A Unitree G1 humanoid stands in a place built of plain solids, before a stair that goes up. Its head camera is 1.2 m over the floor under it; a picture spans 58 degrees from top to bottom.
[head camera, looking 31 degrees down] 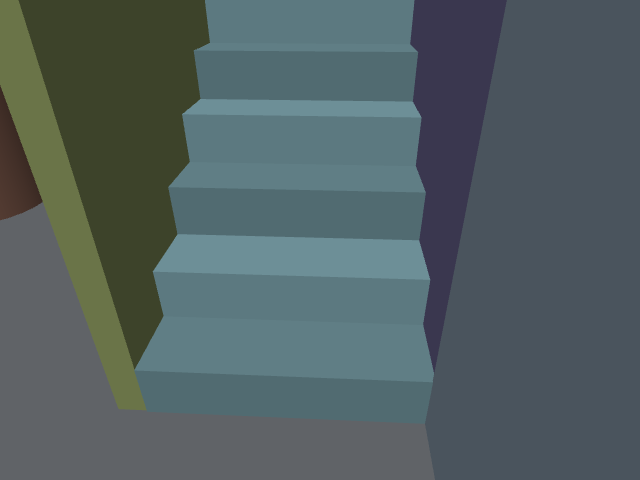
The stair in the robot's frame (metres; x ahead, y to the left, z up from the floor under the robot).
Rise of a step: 0.19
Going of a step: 0.25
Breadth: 0.90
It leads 3 degrees to the right of straight ahead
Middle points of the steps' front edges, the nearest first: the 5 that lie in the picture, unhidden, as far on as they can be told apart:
0.89 0.11 0.19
1.14 0.10 0.38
1.38 0.09 0.57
1.63 0.07 0.77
1.87 0.06 0.96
